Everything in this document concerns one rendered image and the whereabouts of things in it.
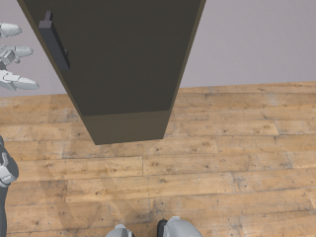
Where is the robot right thigh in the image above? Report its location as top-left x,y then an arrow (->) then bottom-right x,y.
164,219 -> 203,237

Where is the cupboard door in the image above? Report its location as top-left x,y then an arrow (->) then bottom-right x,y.
23,0 -> 201,117

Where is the left robot upper arm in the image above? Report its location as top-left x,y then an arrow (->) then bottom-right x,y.
0,144 -> 19,237

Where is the left robot shin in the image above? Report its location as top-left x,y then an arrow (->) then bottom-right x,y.
115,224 -> 126,229

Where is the left robot hand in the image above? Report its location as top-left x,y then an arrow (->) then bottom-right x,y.
0,23 -> 40,92

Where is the handle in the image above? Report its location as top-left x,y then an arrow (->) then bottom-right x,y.
39,10 -> 70,70

